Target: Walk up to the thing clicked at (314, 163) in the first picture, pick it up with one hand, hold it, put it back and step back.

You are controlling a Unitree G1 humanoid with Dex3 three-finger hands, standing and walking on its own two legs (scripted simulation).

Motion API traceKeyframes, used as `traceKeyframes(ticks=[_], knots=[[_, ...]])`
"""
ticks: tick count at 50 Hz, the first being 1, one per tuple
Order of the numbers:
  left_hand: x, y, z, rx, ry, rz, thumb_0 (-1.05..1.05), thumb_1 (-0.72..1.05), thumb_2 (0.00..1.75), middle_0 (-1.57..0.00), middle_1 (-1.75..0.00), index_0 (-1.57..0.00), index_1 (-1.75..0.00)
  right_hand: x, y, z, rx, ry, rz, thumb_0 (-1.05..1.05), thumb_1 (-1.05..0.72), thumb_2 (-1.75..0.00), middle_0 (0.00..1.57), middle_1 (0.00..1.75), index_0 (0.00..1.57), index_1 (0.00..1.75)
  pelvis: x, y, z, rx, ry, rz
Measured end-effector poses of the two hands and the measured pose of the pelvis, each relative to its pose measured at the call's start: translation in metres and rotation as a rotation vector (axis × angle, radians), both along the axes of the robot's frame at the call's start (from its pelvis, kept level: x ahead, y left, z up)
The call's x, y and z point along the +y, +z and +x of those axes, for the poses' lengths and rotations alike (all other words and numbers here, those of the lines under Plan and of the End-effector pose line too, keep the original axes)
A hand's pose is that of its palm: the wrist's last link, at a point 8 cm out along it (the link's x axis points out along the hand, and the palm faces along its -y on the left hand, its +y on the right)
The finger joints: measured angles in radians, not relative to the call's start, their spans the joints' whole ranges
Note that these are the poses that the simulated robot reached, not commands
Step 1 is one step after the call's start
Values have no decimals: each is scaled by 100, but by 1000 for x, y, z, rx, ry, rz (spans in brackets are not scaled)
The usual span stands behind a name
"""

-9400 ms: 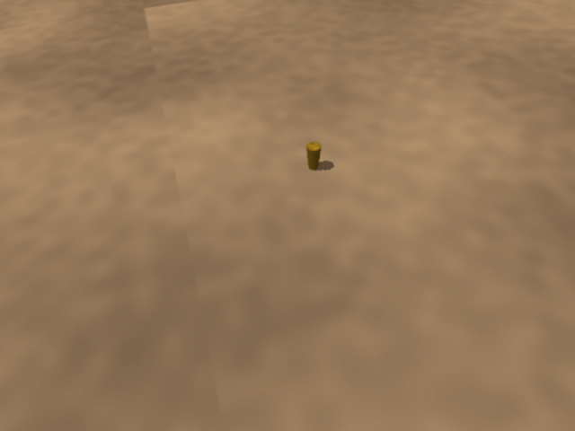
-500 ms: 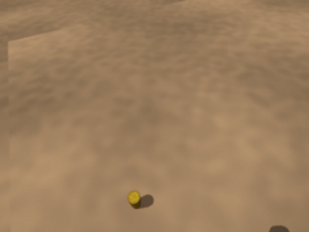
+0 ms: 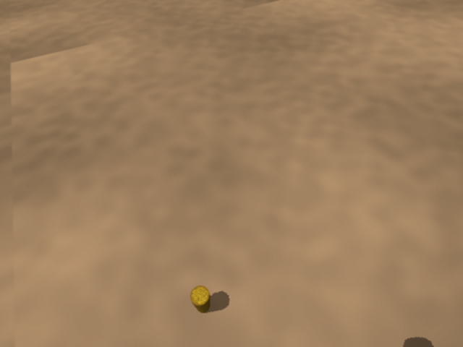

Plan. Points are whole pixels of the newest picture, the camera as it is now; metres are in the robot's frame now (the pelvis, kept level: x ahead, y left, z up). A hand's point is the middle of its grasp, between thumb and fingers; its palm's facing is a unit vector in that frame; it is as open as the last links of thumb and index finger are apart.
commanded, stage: stand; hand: left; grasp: from the side
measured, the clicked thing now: (201, 301) +0.42 +0.18 -0.71
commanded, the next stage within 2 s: go down in 0.42 s
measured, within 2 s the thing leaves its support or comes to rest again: neither
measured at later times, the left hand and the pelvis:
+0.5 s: hand out of the picture +0.07 +0.26 -0.16, palm faces -0.04 -0.94 -0.35, open 7.4 cm; pelvis +0.00 +0.00 +0.00, yaw +0 degrees
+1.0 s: hand out of the picture +0.15 +0.27 -0.17, palm faces +0.03 -0.94 -0.35, open 15.4 cm; pelvis -0.01 +0.01 -0.04, yaw -1 degrees
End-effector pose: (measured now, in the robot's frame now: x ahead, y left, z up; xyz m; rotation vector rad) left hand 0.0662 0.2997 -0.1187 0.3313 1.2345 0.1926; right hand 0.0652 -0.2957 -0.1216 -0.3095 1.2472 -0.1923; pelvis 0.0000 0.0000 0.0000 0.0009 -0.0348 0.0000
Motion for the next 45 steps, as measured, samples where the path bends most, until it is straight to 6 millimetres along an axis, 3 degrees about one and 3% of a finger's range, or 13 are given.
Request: traceKeyframes(ticks=[27,29,38,45], knots=[[0,0,-1,3,0,2,0,90,90,-21,-30,-20,-30,0,0,-1,0,-1,1,1,-90,-90,20,30,20,30,0,0,1,-1,-2,0],[-3,1,8,-46,17,-3,1,88,88,-19,-28,-18,-28,2,0,3,-50,-9,0,1,-91,-90,20,29,20,30,0,-2,-1,24,5,-1],[1,-8,76,-179,3,-11,1,50,52,-6,-14,-6,-14,32,-10,13,-188,-18,49,1,-91,-91,20,30,20,30,1,-21,-13,133,-2,-3],[8,-10,79,-139,10,2,0,12,28,-4,-10,-4,-11,47,-12,21,-263,-39,74,1,-85,-89,20,30,20,30,7,-29,-7,165,-10,-6]])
